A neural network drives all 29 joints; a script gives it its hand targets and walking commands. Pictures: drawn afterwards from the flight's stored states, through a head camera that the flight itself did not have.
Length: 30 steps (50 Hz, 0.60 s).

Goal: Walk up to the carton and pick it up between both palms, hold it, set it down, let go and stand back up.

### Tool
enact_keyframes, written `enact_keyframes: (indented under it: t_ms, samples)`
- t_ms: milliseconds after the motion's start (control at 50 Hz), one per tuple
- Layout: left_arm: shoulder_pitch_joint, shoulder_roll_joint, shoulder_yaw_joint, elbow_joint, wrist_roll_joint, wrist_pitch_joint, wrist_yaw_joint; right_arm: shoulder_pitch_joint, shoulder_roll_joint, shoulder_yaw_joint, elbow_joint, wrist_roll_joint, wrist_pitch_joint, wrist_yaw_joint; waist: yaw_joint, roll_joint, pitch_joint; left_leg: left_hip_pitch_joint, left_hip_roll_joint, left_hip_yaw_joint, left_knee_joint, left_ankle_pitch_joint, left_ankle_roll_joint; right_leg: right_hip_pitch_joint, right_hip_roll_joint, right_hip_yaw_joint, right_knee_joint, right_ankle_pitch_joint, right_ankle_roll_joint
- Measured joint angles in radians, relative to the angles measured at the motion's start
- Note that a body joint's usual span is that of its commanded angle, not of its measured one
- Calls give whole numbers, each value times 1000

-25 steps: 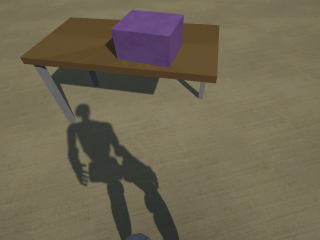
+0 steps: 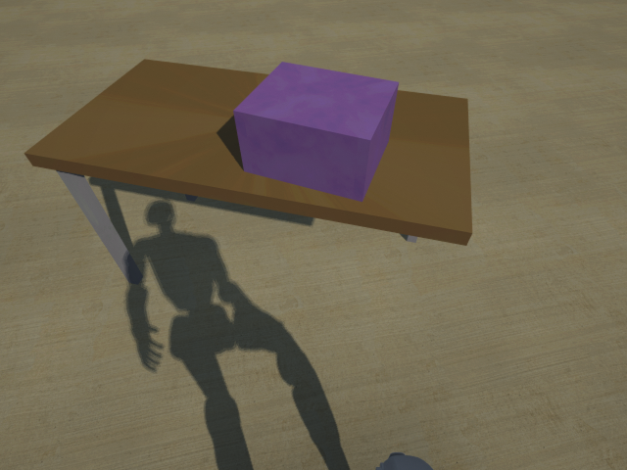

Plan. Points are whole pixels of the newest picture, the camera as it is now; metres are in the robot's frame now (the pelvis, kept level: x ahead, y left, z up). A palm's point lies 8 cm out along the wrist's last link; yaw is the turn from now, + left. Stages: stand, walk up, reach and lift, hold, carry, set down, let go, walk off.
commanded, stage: walk up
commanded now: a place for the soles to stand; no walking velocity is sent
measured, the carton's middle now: (319, 127) +0.89 -0.01 -0.05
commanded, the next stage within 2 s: none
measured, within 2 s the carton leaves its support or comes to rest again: neither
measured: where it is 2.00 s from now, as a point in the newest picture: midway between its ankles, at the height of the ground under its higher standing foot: (310, 423)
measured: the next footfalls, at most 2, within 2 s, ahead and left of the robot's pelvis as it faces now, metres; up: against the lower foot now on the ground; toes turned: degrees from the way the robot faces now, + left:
right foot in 0.16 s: +0.23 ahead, -0.16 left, +0.00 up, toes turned -4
left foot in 0.58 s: +0.39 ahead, +0.08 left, +0.00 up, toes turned +2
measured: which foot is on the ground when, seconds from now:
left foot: down 0.00-0.16, up 0.18-0.56, down 0.58-1.00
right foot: up 0.00-0.14, down 0.16-0.58, up 0.60-0.90, down 0.92-1.00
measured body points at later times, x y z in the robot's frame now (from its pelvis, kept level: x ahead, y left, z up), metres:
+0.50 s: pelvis +0.21 -0.04 -0.01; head +0.23 -0.04 +0.44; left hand +0.19 +0.20 -0.15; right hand +0.29 -0.29 -0.14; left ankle +0.33 +0.09 -0.71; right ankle +0.19 -0.16 -0.74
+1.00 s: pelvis +0.37 -0.05 -0.02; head +0.39 -0.05 +0.43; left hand +0.46 +0.19 -0.16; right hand +0.38 -0.29 -0.17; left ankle +0.35 +0.08 -0.74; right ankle +0.43 -0.17 -0.74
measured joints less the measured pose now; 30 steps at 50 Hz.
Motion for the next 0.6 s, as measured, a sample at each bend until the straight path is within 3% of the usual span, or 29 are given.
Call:
enact_keyframes:
  t_ms: [80,140,200,240,280,380,480,560,600]
  samples:
    - [-55,-16,1,-30,1,-3,-8,48,-24,-4,43,-8,3,7,-26,11,-7,59,12,5,5,-63,-14,6,-11,-13,-209,96,-7]
    - [-77,-25,5,-57,4,-17,-6,77,-46,-2,68,-15,14,13,-37,20,-12,84,34,7,74,-151,-28,67,10,-34,-323,132,-29]
    - [-85,-30,16,-95,-1,-43,11,95,-63,3,77,-14,41,16,-19,26,-10,-4,42,-24,370,-260,8,81,35,-33,-280,147,-41]
    - [-81,-50,10,-90,-24,-37,27,66,-81,0,73,-7,62,14,-14,49,4,-102,24,-55,600,-252,11,102,54,-29,-249,28,-51]
    - [-67,-67,1,-77,-33,-31,34,29,-93,-5,59,-9,62,14,-12,64,18,-187,19,-48,693,-208,3,145,63,-33,-289,42,-52]
    - [4,-81,-6,-30,-20,-41,32,-37,-90,-11,1,-18,51,26,12,60,9,-318,33,-16,578,-150,-26,261,68,-39,-420,67,-54]
    - [70,-60,2,31,-16,-38,27,-96,-63,-8,-35,-22,49,37,43,33,0,-332,44,-3,340,-17,-23,346,61,-36,-464,23,-46]
    - [114,-34,2,75,-8,-24,19,-118,-47,-11,-64,-20,29,31,56,15,0,-239,15,16,182,43,0,387,40,-33,-397,-76,-28]
    - [128,-23,-4,86,-6,-11,16,-124,-40,-16,-82,-20,13,18,51,4,7,-218,-4,17,193,37,14,350,29,-16,-241,-157,-40]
